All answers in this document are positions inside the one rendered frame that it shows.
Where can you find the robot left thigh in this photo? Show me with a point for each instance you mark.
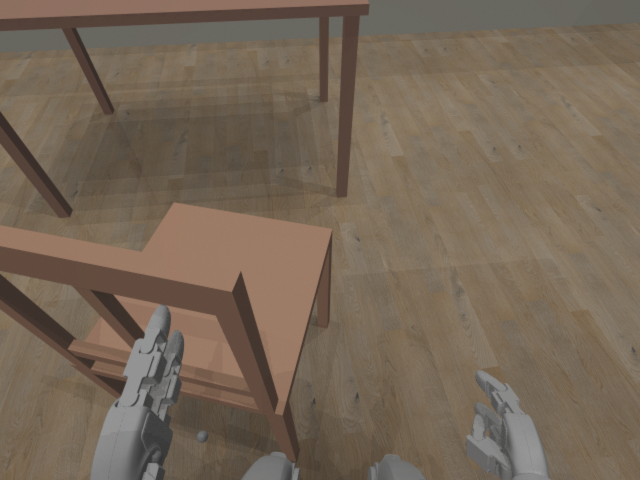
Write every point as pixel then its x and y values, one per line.
pixel 272 468

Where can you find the table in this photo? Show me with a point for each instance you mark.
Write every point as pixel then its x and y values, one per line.
pixel 72 14

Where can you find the chair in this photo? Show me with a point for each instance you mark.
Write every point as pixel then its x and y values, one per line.
pixel 240 288

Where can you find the robot right thigh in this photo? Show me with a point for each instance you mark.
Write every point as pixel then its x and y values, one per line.
pixel 391 469

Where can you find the robot thigh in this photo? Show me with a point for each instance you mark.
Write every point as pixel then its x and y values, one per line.
pixel 391 469
pixel 272 468

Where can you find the robot right hand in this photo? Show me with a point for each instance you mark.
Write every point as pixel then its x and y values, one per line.
pixel 514 446

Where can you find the robot left hand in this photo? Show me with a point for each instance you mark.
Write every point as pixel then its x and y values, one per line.
pixel 137 423

